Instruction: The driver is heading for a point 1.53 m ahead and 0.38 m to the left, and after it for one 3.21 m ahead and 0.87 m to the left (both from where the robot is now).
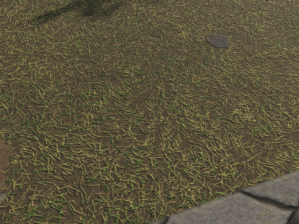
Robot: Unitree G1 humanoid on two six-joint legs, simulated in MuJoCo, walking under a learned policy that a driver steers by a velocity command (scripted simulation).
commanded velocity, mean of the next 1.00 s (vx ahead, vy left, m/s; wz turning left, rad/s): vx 0.00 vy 0.00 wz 0.35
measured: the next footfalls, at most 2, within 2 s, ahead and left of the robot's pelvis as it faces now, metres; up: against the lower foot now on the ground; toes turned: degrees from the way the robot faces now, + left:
right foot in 0.02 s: +0.02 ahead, -0.13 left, +0.00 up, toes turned +5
left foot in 0.40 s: +0.02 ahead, +0.15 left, +0.00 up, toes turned +24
